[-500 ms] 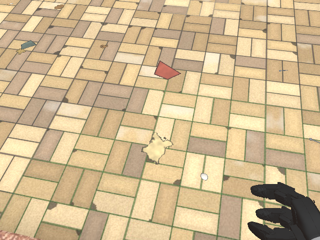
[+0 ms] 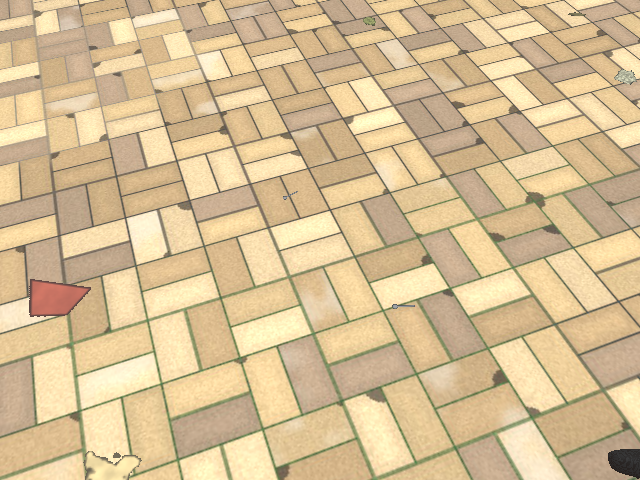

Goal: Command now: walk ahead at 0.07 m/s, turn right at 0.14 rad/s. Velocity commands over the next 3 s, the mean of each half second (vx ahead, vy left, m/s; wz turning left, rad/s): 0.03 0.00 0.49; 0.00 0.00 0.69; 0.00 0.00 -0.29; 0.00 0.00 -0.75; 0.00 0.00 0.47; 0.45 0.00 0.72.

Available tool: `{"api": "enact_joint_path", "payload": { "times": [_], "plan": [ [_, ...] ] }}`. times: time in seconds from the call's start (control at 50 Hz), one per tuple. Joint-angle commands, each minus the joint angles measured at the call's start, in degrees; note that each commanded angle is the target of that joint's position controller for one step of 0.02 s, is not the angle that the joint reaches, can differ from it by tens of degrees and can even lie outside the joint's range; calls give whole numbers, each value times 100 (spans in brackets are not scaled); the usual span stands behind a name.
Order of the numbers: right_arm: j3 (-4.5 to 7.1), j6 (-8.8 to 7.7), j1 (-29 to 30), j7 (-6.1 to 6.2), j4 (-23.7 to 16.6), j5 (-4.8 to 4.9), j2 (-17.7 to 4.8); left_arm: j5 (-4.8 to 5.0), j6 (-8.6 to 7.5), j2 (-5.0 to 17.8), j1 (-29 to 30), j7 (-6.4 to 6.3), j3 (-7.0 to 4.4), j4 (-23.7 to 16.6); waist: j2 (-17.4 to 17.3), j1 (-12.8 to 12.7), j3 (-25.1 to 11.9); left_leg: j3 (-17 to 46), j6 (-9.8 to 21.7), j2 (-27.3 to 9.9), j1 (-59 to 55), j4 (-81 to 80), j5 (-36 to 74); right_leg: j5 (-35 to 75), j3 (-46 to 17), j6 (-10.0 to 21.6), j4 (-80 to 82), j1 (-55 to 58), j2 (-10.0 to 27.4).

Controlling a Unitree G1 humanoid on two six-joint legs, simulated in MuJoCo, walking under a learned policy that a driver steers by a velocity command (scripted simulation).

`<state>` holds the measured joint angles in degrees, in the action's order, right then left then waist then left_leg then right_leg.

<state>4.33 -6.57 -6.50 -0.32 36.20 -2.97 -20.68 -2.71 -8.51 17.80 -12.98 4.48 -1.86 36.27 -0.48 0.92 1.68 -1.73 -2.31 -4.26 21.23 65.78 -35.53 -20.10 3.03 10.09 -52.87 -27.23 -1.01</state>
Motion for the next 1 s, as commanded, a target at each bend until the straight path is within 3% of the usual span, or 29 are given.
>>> {"api": "enact_joint_path", "payload": {
  "times": [0.02, 0.04, 0.08, 0.12, 0.16, 0.2, 0.22, 0.28, 0.3, 0.32, 0.34, 0.38, 0.4, 0.42, 0.44, 0.46, 0.48, 0.5, 0.52, 0.58, 0.64, 0.68, 0.76, 0.86, 0.9, 0.92, 0.94, 0.96, 1.0],
  "plan": [
    [-65, 4, 64, -189, -586, 175, -392, 214, -23, 675, -1242, -113, -181, 117, 356, -519, -700, 983, -32, -23, 3143, 1523, -198, 4555, -3290, 1320, 1852, 2244, 2138],
    [-193, 49, -399, -116, -418, -182, -335, 172, 62, 360, -661, -188, 23, 51, -21, -129, -842, 1221, -33, -299, 2847, 1190, 507, 3746, -2838, 868, 1333, 1542, 2033],
    [-370, 160, -750, -191, -88, -550, -47, -79, 162, 47, -54, -350, 282, -170, 224, 113, -831, 795, 16, -33, 1802, 843, 2238, 2783, -1493, 416, 1350, 85, 1389],
    [-408, 183, -501, -397, -73, -456, -36, -189, 119, 150, 88, -599, 347, -236, 343, -55, -766, 777, -16, -28, 1880, 295, 3666, 1816, -1222, 266, 1387, 11, 1382],
    [-407, 206, 33, -485, -174, -354, -91, -66, 80, 438, -589, -803, 296, 4, 97, -480, -473, 785, 16, -282, 2730, -1474, 5196, 282, -1277, 228, 962, 572, 1549],
    [-425, 288, 540, -531, -112, -301, 78, -9, 151, 431, -1372, -767, 321, 396, 437, -879, -112, 302, 56, -253, 2351, -2732, 5550, -768, -1254, 178, 1028, 421, 1629],
    [-389, 342, 562, -511, -113, -285, 87, -161, 172, 445, -1473, -654, 354, 582, 529, -771, 54, 229, 154, -221, 1917, -2571, 5904, -1040, -1392, 201, 1141, -57, 1799],
    [-330, 426, 616, -511, -110, -314, -13, -167, 114, 502, -1287, -554, 312, 753, 499, -663, 337, 150, 363, -250, 1847, -3153, 5475, -1390, -1564, 108, 1164, 188, 2097],
    [-76, 473, 1162, -537, -402, 992, -262, 538, 413, 1058, -930, -758, -170, 681, 332, -802, 128, 312, 332, 246, 1429, -3265, 5170, 108, -617, -258, 469, 77, 1701],
    [-129, 531, 928, -564, -352, 1022, -33, 545, 570, 1017, -883, -858, -185, 677, 458, -630, -85, 39, 303, 361, 1273, -3472, 5306, 560, -266, -445, 58, 461, 1725],
    [-111, 604, 681, -567, -230, 848, 134, 549, 653, 728, -993, -934, -196, 723, 578, -574, -164, -25, 348, 313, 885, -3617, 5467, 652, -69, -571, -279, 453, 1757],
    [50, 703, -737, -481, 333, 537, 211, 520, 719, 330, -758, -941, -163, 674, 328, 121, -437, -508, 548, 648, -990, -4308, 6099, 1018, 698, -817, -1685, -32, 1422],
    [286, 773, -1784, -344, 705, 487, -187, 372, 662, 175, -716, -895, -165, 629, -596, 579, -877, 11, 852, 376, -3069, -4102, 6998, -411, 941, -1096, -3623, -1335, 929],
    [370, 741, -1901, -275, 578, 340, -964, 276, 579, -246, -1024, -786, -2, 219, -1769, 361, -1370, 1630, 1718, -828, -4549, -3028, 9278, -2787, 527, -1518, -6134, -3265, 368],
    [352, 765, -1797, -195, 302, 258, -1036, 346, 481, -59, -626, -724, 64, -84, -1430, 613, -2551, 2746, 2368, -1395, -4860, -3353, 8849, -2766, -335, -1616, -6904, -3455, 280],
    [279, 793, -1488, -124, 171, 232, -917, 323, 489, 87, -299, -755, 27, -217, -709, 574, -2529, 2785, 2357, -1403, -4527, -3491, 8317, -2540, -528, -1649, -7263, -3699, 291],
    [326, 829, -1036, 4, 164, 258, -1115, 344, 490, -144, -234, -852, 133, -555, -527, 240, -2720, 3823, 2491, -1757, -4054, -4074, 5442, -1744, -888, -1620, -6938, -4087, 286],
    [181, 880, -837, 91, 33, 288, -684, 316, 575, 24, -51, -983, 77, -452, 194, 258, -2260, 3971, 2357, -1805, -3219, -4300, 3953, -1129, -1101, -1597, -6608, -4057, 302],
    [35, 905, -678, 121, -27, 286, -421, 356, 739, 323, -75, -1044, -44, -452, 246, -26, -1635, 3771, 1994, -1461, -2118, -4495, 2783, -380, -1159, -1503, -5527, -3738, 286],
    [-54, 900, -265, 262, -210, 268, -433, 122, 981, 49, 175, -1044, -47, -644, -134, -254, -533, 2824, 1607, -293, 30, -4442, 2522, 633, -931, -1662, -4696, -3092, -54],
    [-19, 1006, -236, 497, -262, 324, -501, 63, 903, -217, 637, -931, -57, -924, -289, -281, -925, 2818, 1402, 131, -10, -4273, 2900, 1201, -998, -1860, -2560, -2171, -198],
    [73, 1092, -158, 571, -374, 407, -572, 155, 909, -192, 836, -867, -117, -985, -662, -226, -1012, 3019, 1292, 195, -249, -4376, 2029, 1192, -1149, -1881, -1398, -1812, -237],
    [223, 1150, -278, 551, -510, 396, -669, 264, 896, 7, 1216, -712, -246, -852, -1153, 69, -906, 3646, 1233, -81, -743, -4602, 1022, 976, -1286, -1743, 30, -1322, -275],
    [148, 1192, -453, 395, -510, 332, -406, 295, 793, -51, 1109, -501, -290, -556, -1236, 190, -564, 3704, 1229, 15, -15, -4589, 907, 439, -845, -1292, 1546, 643, -274],
    [75, 1116, -598, 318, -467, 355, -175, 243, 790, 35, 673, -487, -380, -333, -899, -44, -490, 3487, 977, 405, 430, -4137, 436, 639, -811, -1030, 2758, 1782, -24],
    [-1, 1060, -921, 259, -384, 300, 130, 111, 777, 238, 280, -474, -392, -316, -24, -88, -853, 2733, 626, 929, 920, -2732, 18, 415, -1841, -663, 3098, 2640, 951],
    [83, 946, -758, 293, -650, 440, -14, -17, 795, 805, -31, -440, -507, -228, 1464, -54, -587, 1877, 301, 1691, 2297, -1694, -390, 865, -3427, 165, 3443, 2806, 2050],
    [257, 797, -216, 341, -716, 357, -489, -12, 735, 683, 70, -416, -513, -226, 1244, -178, -313, 2042, 46, 1310, 2685, -680, 121, 9, -4083, 534, 3649, 2241, 2224],
    [297, 838, -241, 369, -425, 278, -504, 87, 788, 336, 581, -498, -370, -333, 889, -28, -153, 1826, -78, 1182, 2568, -26, 1032, -494, -3010, 80, 3606, 1894, 1533]
  ]
}}
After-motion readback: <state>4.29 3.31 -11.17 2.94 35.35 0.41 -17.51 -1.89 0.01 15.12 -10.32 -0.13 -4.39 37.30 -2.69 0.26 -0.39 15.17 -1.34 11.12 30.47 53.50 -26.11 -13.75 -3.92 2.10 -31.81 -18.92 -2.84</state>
